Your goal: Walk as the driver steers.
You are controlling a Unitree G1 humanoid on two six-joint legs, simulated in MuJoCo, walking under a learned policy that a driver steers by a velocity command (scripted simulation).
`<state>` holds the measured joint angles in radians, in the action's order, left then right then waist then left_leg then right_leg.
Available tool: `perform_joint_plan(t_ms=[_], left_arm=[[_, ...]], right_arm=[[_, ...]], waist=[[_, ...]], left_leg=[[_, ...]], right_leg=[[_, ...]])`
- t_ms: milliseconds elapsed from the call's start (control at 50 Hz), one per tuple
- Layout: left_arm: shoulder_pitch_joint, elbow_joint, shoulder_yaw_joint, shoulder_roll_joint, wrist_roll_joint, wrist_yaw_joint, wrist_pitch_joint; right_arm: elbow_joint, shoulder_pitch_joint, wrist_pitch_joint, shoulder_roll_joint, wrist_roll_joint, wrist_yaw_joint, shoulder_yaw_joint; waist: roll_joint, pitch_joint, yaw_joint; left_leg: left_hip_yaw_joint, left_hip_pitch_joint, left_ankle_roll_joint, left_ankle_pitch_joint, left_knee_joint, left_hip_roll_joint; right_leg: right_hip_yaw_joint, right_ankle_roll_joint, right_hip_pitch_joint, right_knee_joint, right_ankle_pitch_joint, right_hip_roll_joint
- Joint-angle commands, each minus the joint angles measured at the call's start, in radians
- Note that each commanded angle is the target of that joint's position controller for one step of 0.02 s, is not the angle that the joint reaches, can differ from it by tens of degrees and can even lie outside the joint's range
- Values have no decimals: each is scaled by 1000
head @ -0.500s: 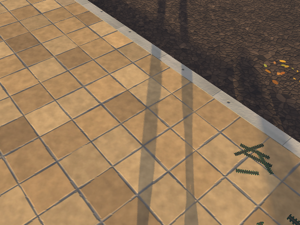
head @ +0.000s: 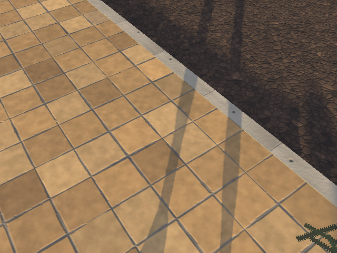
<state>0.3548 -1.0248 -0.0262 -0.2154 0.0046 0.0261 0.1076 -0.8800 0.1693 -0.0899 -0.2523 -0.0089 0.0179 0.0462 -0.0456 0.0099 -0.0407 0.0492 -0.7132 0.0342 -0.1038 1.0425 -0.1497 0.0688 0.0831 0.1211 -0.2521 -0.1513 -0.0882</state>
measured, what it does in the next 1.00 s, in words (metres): walks ahead: left foot, then right foot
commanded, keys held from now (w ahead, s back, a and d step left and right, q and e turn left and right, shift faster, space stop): w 0.80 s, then w+q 0.20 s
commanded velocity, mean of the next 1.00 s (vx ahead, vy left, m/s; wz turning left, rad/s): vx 0.50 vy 0.00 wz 0.04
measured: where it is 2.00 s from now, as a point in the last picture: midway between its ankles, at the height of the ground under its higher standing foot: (156, 144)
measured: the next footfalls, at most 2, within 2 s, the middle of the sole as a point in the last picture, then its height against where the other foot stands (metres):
left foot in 0.26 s outside the picture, level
right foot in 0.84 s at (205, 224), level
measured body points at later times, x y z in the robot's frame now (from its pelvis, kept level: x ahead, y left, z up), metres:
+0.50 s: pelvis +0.28 +0.08 +0.00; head +0.30 +0.09 +0.45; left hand +0.39 +0.34 -0.13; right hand +0.32 -0.18 -0.13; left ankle +0.30 +0.16 -0.75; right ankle +0.33 -0.09 -0.66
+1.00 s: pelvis +0.56 +0.00 -0.01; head +0.58 -0.01 +0.44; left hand +0.64 +0.27 -0.13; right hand +0.62 -0.26 -0.15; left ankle +0.49 +0.16 -0.65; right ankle +0.60 -0.08 -0.75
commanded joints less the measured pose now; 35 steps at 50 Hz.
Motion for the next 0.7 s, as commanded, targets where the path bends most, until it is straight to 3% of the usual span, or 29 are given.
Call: perform_joint_plan(t_ms=[20, 120, 180, 220, 240, 260, 280, 300, 320, 340, 360, 380, 400, 440, 480, 520, 600, 700], left_arm=[[-27, 60, -22, -144, -6, -21, 10], [71, 30, -30, -172, -24, -28, -5], [92, 16, -36, -177, -25, -32, -21], [65, 21, -43, -193, -24, -34, -32], [41, 28, -41, -192, -20, -34, -37], [31, 39, -30, -164, -10, -33, -40], [106, 63, -2, -80, 1, -27, -29], [159, 50, 19, -17, -14, -19, -2], [83, 63, -10, -134, -39, -15, 20], [-13, 97, -18, -169, -53, -15, 30], [-58, 105, -21, -160, -42, -22, 28], [-63, 106, -29, -151, -27, -28, 16], [-40, 101, -29, -126, -24, -29, 0], [-15, 93, -28, -89, -22, -32, -22], [-74, 116, -33, -95, -16, -35, -31], [-157, 144, -36, -95, -9, -35, -31], [-297, 182, -31, -75, -13, -24, -22], [-433, 228, -23, -75, -24, -2, -13]], right_arm=[[52, -21, -7, -28, 4, -4, 4], [101, -192, -14, -24, -11, -28, -5], [132, -233, -24, -40, -14, -50, -4], [125, -170, -32, -70, -13, -56, 8], [96, -65, -34, -101, -12, -55, 26], [39, 126, -35, -157, -11, -48, 54], [8, 295, -32, -262, 12, -41, 79], [-6, 332, -26, -247, 6, -45, 74], [2, 276, -28, -169, 1, -46, 49], [25, 180, -27, -129, 1, -43, 36], [37, 97, -28, -104, 7, -47, 26], [41, 57, -32, -74, 12, -51, 17], [33, 47, -33, -58, 17, -55, 13], [8, 78, -37, -69, 14, -55, 16], [-10, 111, -37, -99, 15, -44, 24], [-25, 147, -30, -108, 13, -32, 26], [-47, 199, -20, -120, 5, -16, 26], [-93, 278, -4, -128, -4, -11, 32]], waist=[[81, -68, 29], [88, -95, -34], [96, -104, -29], [118, -63, 19], [121, 0, 79], [102, 118, 159], [-74, 291, 166], [-259, 402, 147], [-170, 302, 152], [-109, 180, 128], [-16, 104, 93], [-9, 67, 59], [-24, 50, 34], [-22, 24, 14], [-6, -9, 17], [0, -30, 35], [-12, -57, 75], [-15, -103, 116]], left_leg=[[-8, 5, -15, 161, -198, -7], [-43, 29, -18, 199, -433, 44], [-39, 28, 14, 106, -499, 58], [-65, 149, 44, 33, -531, 92], [-96, 298, 66, 22, -547, 129], [-79, 560, 102, 42, -533, 121], [272, 966, 225, -6, -534, -132], [681, 1141, 322, -140, -710, -268], [623, 1062, 269, -179, -738, -234], [460, 913, 229, -106, -749, -202], [342, 756, 212, 0, -784, -162], [261, 657, 194, 55, -816, -121], [212, 595, 186, 71, -847, -94], [146, 542, 200, 134, -887, -73], [109, 545, 208, 183, -911, -72], [86, 576, 202, 191, -924, -70], [23, 599, 169, 150, -940, -41], [17, 730, 163, 129, -904, -85]], right_leg=[[-168, 146, 79, 153, 172, 267], [-151, 126, -55, 124, 129, 293], [-167, 111, -159, 63, 160, 342], [-161, 91, -183, -20, 323, 348], [-129, 71, -169, -144, 495, 315], [-83, 41, -74, -369, 539, 255], [-19, -20, 273, -770, 230, 139], [-107, -48, 533, -1024, -379, 13], [-202, -22, 633, -1122, -366, 80], [-170, -7, 654, -1112, -281, 134], [-147, -11, 610, -1050, -194, 181], [-149, -12, 554, -981, -142, 215], [-149, -16, 499, -944, -112, 230], [-132, -28, 476, -895, -84, 233], [-128, -46, 542, -816, -13, 240], [-125, -60, 607, -705, 80, 241], [-94, -65, 582, -468, 247, 211], [-77, -49, 599, -324, 224, 182]])
Over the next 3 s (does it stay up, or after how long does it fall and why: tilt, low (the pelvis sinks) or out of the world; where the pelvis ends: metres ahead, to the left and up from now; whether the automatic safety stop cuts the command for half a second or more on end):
stays up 1.45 0.58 -0.03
